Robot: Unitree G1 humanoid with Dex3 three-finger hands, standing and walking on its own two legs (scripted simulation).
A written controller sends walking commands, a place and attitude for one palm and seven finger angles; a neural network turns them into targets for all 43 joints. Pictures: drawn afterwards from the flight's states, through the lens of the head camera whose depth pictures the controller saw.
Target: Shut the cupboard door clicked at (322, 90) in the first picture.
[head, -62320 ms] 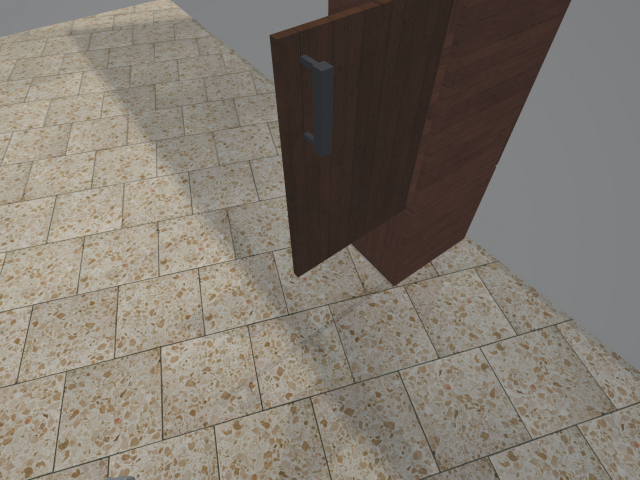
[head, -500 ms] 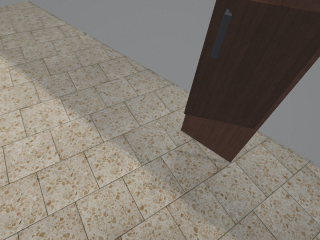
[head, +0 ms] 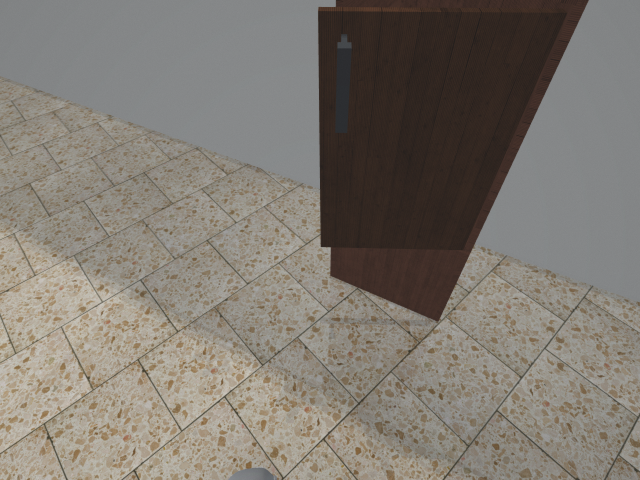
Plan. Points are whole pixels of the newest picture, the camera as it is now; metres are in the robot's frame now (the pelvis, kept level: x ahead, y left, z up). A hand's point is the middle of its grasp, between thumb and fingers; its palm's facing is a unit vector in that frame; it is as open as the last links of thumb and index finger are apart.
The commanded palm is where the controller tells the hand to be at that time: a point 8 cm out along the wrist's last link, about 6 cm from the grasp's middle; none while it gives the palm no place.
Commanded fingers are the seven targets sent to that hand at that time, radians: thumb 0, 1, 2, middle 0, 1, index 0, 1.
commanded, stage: take the last steps up to it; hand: left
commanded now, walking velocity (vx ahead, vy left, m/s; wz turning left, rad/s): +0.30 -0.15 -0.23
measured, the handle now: (342, 85) +0.71 -0.01 +0.13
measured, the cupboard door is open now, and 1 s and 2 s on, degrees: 26 26 26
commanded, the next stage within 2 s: come to a stop and stand still in 0.52 s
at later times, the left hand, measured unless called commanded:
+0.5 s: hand (244, 386) +0.29 +0.14 -0.17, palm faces -0.17 -0.97 -0.20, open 7.4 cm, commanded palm none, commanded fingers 0.00 0.90 0.90 -0.20 -0.30 -0.20 -0.30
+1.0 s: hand (303, 346) +0.36 +0.05 -0.16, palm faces -0.06 -0.96 -0.26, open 7.3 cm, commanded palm none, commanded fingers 0.00 0.90 0.90 -0.20 -0.30 -0.20 -0.30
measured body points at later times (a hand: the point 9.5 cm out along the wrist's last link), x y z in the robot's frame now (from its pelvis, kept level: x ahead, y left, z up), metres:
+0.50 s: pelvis +0.17 -0.04 +0.00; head +0.22 -0.04 +0.45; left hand +0.30 +0.19 -0.15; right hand +0.08 -0.26 -0.15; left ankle +0.11 +0.11 -0.74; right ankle +0.24 -0.21 -0.70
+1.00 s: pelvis +0.28 -0.13 +0.00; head +0.32 -0.16 +0.45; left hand +0.36 +0.10 -0.14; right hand +0.37 -0.39 -0.15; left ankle +0.29 +0.00 -0.66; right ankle +0.28 -0.21 -0.74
